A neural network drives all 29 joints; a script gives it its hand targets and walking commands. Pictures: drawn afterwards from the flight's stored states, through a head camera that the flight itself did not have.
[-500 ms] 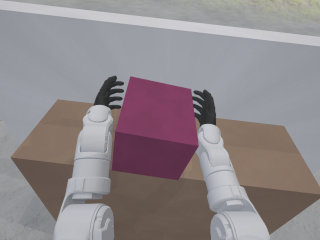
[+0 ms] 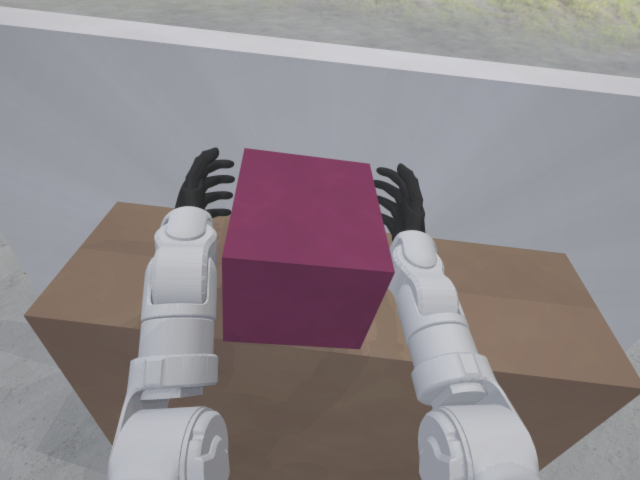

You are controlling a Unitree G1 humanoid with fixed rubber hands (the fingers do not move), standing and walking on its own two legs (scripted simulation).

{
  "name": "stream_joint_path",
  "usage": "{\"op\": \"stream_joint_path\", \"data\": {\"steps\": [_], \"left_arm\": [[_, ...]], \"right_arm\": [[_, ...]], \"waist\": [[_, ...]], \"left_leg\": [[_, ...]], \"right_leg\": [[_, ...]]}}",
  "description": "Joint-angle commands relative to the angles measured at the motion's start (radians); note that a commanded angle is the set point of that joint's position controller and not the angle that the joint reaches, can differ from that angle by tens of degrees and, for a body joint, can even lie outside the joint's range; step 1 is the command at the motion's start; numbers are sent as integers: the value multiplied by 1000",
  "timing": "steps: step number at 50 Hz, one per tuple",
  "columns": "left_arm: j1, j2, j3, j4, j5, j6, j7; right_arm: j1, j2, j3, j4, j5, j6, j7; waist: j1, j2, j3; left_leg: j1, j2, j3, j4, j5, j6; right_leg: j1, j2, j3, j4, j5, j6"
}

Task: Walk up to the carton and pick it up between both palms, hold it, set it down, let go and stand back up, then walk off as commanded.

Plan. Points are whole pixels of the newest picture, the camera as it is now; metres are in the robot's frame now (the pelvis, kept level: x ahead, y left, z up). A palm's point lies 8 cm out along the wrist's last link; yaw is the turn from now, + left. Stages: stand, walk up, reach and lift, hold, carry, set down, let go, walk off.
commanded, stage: reach and lift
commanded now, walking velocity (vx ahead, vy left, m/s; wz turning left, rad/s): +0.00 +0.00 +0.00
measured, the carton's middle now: (301, 246) +0.37 +0.00 +0.14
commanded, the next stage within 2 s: hold in 0.74 s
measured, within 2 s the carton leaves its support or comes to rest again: neither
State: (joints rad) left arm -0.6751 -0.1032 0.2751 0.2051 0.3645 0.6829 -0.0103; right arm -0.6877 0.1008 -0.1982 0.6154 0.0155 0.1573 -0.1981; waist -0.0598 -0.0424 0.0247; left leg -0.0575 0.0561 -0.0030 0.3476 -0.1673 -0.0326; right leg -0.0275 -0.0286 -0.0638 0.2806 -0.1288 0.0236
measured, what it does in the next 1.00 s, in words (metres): stands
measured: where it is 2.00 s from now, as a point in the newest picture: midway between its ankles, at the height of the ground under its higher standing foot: outside the picture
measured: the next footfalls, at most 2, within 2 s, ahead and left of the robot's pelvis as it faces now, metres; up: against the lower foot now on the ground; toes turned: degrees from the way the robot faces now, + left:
none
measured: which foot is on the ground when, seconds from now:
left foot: down 0.00-1.00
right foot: down 0.00-1.00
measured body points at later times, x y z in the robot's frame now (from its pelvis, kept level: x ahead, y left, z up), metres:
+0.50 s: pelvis +0.00 +0.00 +0.00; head -0.04 +0.02 +0.45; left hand +0.38 +0.14 +0.20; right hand +0.39 -0.13 +0.19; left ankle +0.02 +0.14 -0.75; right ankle +0.02 -0.13 -0.75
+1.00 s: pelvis -0.01 +0.00 +0.00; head -0.06 +0.02 +0.45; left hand +0.37 +0.14 +0.22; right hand +0.38 -0.12 +0.21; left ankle +0.02 +0.14 -0.75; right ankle +0.02 -0.13 -0.75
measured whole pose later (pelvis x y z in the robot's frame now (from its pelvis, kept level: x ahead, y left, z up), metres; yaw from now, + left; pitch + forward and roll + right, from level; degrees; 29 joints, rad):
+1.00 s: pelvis -0.01 +0.00 +0.00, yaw +0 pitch -8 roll -1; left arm -0.70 -0.10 0.29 0.13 0.36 0.79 0.01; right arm -0.77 0.08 -0.18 0.60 0.08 0.27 -0.20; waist -0.06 -0.04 0.02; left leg -0.04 0.06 0.00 0.35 -0.16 -0.03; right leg -0.01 -0.03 -0.06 0.28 -0.12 0.02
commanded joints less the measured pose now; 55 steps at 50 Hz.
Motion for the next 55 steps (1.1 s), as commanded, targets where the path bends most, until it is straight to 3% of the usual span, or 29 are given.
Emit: {"op": "stream_joint_path", "data": {"steps": [1,20,30,55], "left_arm": [[-671,-495,-428,-87,-94,-28,-100],[-715,-492,-427,-106,-104,-4,-100],[-703,-496,-454,-152,-119,24,-102],[-786,-487,-422,-126,-112,69,-107]], "right_arm": [[-862,417,466,-235,148,-21,107],[-897,423,456,-216,169,19,105],[-904,419,498,-270,209,47,89],[-956,437,465,-217,227,122,92]], "waist": [[-42,54,-351],[-45,73,-365],[-51,80,-387],[-38,94,-345]], "left_leg": [[146,-101,52,-62,249,29],[137,-102,54,-56,263,18],[154,-105,50,-32,323,9],[53,-107,67,-83,136,16]], "right_leg": [[180,92,-73,2,167,42],[189,96,-69,7,165,39],[212,102,-65,11,215,40],[207,102,-62,10,56,31]]}}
